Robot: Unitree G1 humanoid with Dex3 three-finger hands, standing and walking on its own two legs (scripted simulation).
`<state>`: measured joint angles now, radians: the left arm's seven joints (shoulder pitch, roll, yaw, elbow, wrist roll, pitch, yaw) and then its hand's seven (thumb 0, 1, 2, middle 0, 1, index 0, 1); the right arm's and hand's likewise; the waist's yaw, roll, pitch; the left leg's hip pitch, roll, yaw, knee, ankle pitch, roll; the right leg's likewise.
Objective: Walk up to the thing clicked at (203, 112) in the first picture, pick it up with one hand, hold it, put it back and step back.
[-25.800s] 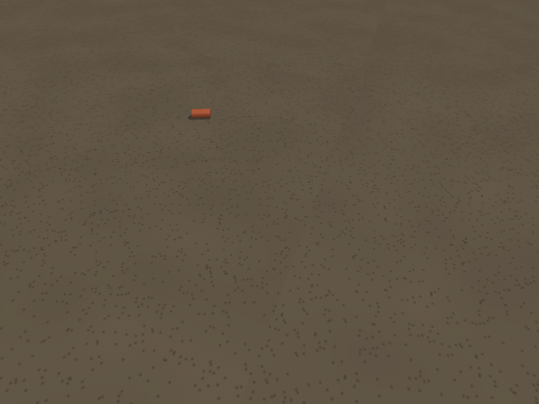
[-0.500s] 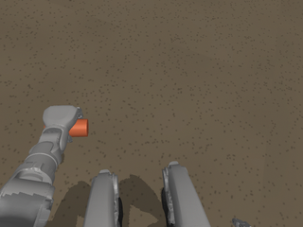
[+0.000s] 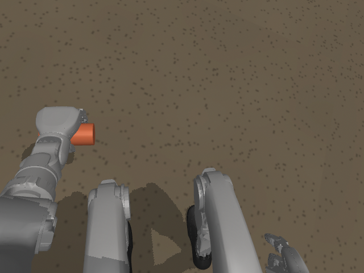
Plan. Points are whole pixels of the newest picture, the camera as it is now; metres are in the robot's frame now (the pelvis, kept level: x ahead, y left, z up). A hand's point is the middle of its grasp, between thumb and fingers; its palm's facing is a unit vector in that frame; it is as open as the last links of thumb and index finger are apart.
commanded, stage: crouch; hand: left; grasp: from above
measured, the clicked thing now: (68, 134) +0.44 +0.23 -0.19
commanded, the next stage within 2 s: lower in 0.70 s
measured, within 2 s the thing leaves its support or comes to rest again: rests again in 1.90 s
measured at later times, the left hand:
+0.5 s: hand (74, 139) +0.44 +0.23 -0.23, palm faces -0.46 +0.00 -0.89, open 8.5 cm
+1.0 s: hand (78, 142) +0.44 +0.23 -0.27, palm faces -0.49 -0.02 -0.87, open 8.5 cm
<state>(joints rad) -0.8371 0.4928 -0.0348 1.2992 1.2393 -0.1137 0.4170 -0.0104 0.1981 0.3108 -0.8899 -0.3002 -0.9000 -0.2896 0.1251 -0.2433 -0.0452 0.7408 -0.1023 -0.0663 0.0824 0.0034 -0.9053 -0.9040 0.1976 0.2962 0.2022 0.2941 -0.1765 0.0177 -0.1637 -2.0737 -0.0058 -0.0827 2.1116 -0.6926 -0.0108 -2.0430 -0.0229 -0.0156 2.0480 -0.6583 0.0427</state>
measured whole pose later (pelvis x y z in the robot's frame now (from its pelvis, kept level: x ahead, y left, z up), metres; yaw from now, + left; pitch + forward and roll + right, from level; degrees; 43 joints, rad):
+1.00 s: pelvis +0.00 +0.00 -0.09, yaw -2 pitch +35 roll -7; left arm -0.96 0.61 0.01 1.53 1.29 -0.20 0.46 -0.01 0.21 0.30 -0.89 -0.28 -0.90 -0.27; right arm 0.14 -0.26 0.03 0.78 -0.15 -0.08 0.14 0.00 -0.91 -0.90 0.20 0.30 0.20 0.29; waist -0.24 -0.01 -0.08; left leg -2.30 -0.02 -0.12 2.40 -0.71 -0.02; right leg -2.26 0.00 -0.03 2.31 -0.66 0.05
